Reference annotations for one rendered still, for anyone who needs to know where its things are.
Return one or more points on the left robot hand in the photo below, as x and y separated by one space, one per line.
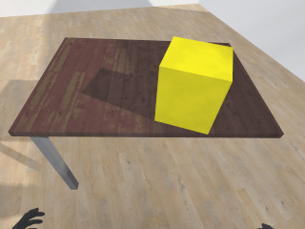
27 219

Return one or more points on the carton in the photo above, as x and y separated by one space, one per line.
193 80

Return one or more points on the table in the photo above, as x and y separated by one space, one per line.
100 87

